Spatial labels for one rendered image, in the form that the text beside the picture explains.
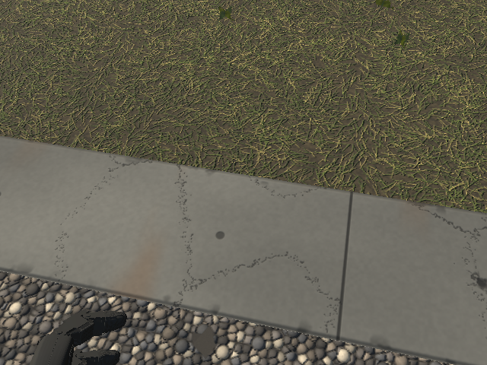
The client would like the robot left hand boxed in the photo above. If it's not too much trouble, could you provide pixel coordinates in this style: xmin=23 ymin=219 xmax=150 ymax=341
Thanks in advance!
xmin=30 ymin=309 xmax=127 ymax=365

